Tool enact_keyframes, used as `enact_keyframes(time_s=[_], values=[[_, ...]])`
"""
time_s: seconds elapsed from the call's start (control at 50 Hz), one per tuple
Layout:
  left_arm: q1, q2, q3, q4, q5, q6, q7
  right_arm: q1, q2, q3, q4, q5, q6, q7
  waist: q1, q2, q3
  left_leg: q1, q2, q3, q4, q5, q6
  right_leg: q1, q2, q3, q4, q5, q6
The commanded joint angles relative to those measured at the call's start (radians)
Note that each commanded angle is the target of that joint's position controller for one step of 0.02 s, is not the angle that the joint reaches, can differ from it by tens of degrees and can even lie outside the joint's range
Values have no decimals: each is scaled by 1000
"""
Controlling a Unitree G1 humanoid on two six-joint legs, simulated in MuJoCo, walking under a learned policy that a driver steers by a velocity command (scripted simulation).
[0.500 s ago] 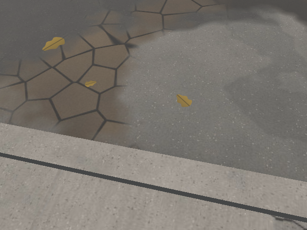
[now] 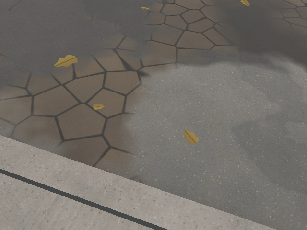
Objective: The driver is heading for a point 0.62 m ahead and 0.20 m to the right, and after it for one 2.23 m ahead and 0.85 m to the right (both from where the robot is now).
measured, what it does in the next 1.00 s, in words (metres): walks ahead: right foot, then left foot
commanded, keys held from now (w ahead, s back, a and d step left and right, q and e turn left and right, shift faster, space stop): w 0.44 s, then w+e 0.32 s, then e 0.24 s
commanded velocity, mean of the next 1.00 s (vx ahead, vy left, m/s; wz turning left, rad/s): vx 0.44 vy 0.00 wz -0.18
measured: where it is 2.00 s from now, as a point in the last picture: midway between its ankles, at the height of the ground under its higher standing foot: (143, 215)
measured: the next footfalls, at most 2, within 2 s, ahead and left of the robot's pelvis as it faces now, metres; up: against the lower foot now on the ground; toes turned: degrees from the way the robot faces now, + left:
right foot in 0.20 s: +0.29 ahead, -0.15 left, +0.00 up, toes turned -3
left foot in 0.66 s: +0.59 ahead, +0.08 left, +0.00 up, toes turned -3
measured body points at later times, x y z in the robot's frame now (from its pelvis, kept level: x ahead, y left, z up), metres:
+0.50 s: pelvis +0.30 -0.06 -0.01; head +0.31 -0.04 +0.44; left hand +0.28 +0.17 -0.15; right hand +0.48 -0.28 -0.11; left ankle +0.45 +0.10 -0.69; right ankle +0.25 -0.14 -0.75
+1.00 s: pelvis +0.55 -0.03 +0.00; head +0.57 -0.03 +0.45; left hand +0.77 +0.15 -0.11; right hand +0.52 -0.31 -0.12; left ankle +0.55 +0.08 -0.75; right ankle +0.60 -0.17 -0.68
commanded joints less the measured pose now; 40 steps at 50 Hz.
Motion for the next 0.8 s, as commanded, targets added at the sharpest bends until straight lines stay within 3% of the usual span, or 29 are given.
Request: enact_keyframes(time_s=[0.02,0.06,0.12,0.14,0.18,0.2,0.22,0.24,0.26,0.28,0.3,0.32,0.34,0.36,0.4,0.44,0.46,0.5,0.56,0.6,0.64,0.66,0.68,0.7,0.72,0.74,0.76,0.78,0.8], values=[[-198,33,-13,-123,15,-9,-24,63,-134,-12,-3,-21,-41,46,-30,167,151,-27,228,-132,-109,176,205,-79,29,-37,-101,11,-20],[-244,29,-24,-140,6,-3,-20,94,-150,-9,33,-6,-31,49,-43,166,165,95,265,-144,-95,237,207,-113,32,-32,-201,-22,-35],[-289,21,-34,-161,7,-5,-17,86,-165,-7,59,-4,-13,43,-39,173,173,137,284,-127,-82,341,184,-20,62,-74,-267,-113,-77],[-291,27,-33,-166,6,-6,-14,64,-176,-8,60,-7,-10,40,-19,179,167,119,288,-117,-72,451,174,54,81,-94,-268,-140,-92],[-193,74,-16,-151,-18,-14,-5,8,-221,-19,63,-9,-12,34,81,174,103,46,245,-39,72,850,121,327,142,-156,-301,-75,-135],[-36,120,1,-99,-30,-24,4,30,-213,-18,67,-28,-16,35,131,124,-15,-57,164,28,282,927,53,605,140,-135,-251,-20,-165],[201,135,-1,-22,-5,-23,11,198,-76,21,64,-53,-21,25,128,-31,-304,-352,75,21,597,614,-13,1150,-32,41,-120,156,-311],[476,140,1,48,-4,-18,21,235,-12,55,38,-64,-32,57,218,-207,-515,-677,-125,-18,936,-207,-54,1511,-295,555,-327,-103,-509],[605,107,0,128,29,-40,23,-72,-103,8,-10,8,-33,69,308,-114,-191,-881,-103,-134,1197,-241,-7,1287,-255,609,-457,-277,-361],[452,153,13,122,10,-62,22,-184,-116,-7,-42,27,-45,52,239,-70,35,-928,-7,-133,1228,-145,27,978,-252,488,-499,-380,-290],[324,93,-3,101,0,-62,24,-193,-134,-11,-34,0,-45,29,180,-6,50,-818,56,-128,1168,-92,46,768,-245,416,-539,-324,-302],[256,22,-30,96,-9,-62,23,-195,-86,6,-46,-28,-38,12,113,8,22,-723,92,-130,1127,-51,59,643,-229,340,-562,-217,-301],[182,-21,-43,78,-5,-60,24,-201,-39,25,-52,-37,-22,9,67,16,28,-656,110,-122,1116,-60,55,532,-224,304,-606,-153,-306],[127,-36,-48,66,-5,-65,26,-191,-15,30,-53,-36,-5,8,26,20,36,-633,120,-113,1073,-91,52,462,-214,281,-655,-177,-307],[78,-13,-38,49,-6,-83,31,-219,-27,31,-61,-26,12,14,18,0,74,-683,137,-86,927,-36,42,417,-167,201,-723,-240,-298],[105,3,-35,51,29,-88,26,-262,-35,33,-64,-20,15,22,35,30,64,-681,141,-56,753,187,27,404,-130,126,-711,-111,-293],[111,13,-33,51,36,-86,15,-303,-33,36,-74,-14,14,26,47,38,63,-625,127,-32,648,275,18,360,-99,82,-692,-41,-282],[169,42,-25,76,20,-79,-16,-398,-35,39,-104,-3,27,36,73,0,67,-509,80,7,533,370,-11,295,-62,46,-664,33,-270],[253,72,-11,112,8,-75,-51,-480,-85,29,-124,-8,38,23,97,-4,84,-533,58,-5,410,362,-24,441,-112,119,-599,62,-278],[297,82,-3,129,10,-65,-52,-545,-109,23,-142,-8,30,8,117,1,85,-572,46,-16,310,325,-17,598,-146,172,-549,69,-262],[313,85,0,146,15,-51,-39,-557,-132,12,-147,8,15,-2,100,-13,65,-503,32,8,239,316,25,686,-150,193,-482,143,-225],[301,81,0,140,25,-52,-33,-488,-175,-6,-135,22,-1,-10,63,-13,11,-313,32,16,284,349,77,621,-111,169,-405,228,-178],[297,20,-19,115,29,-62,-26,-317,-235,-26,-95,32,-18,-16,7,75,-166,43,120,-48,380,495,198,464,-11,97,-180,163,-102],[412,-101,-62,86,44,-81,-25,-70,-240,-26,-57,35,-15,-23,-44,318,-443,547,398,-490,241,342,437,99,162,36,157,-390,-19],[257,-9,-37,86,14,-78,-35,56,-181,-22,-2,14,-9,-35,-135,224,-307,484,402,-631,95,46,334,-110,139,68,369,-653,-46],[187,7,-25,77,-3,-74,-21,-33,-188,-29,-1,23,-18,-44,-95,179,-86,236,376,-508,44,-134,233,-156,66,88,462,-559,-77],[181,25,-19,95,0,-70,5,-141,-134,-17,-13,33,-17,-52,-42,143,1,39,356,-396,9,-91,199,-109,7,67,452,-489,-79],[204,-1,-28,93,19,-67,20,-190,-77,2,-19,40,-15,-58,9,120,-28,-44,340,-309,-11,112,196,-2,-28,82,396,-452,-78],[171,-36,-41,80,36,-62,22,-243,-42,7,-37,38,-20,-63,36,98,-20,-112,337,-230,-24,327,207,62,-52,71,379,-470,-57]])
Keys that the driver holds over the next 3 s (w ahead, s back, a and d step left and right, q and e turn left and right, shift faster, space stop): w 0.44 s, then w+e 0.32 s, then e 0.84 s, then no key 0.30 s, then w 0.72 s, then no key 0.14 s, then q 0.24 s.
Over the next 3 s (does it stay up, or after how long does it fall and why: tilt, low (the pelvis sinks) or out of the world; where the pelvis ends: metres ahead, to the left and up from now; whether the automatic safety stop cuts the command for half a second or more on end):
stays up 0.85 -0.35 -0.17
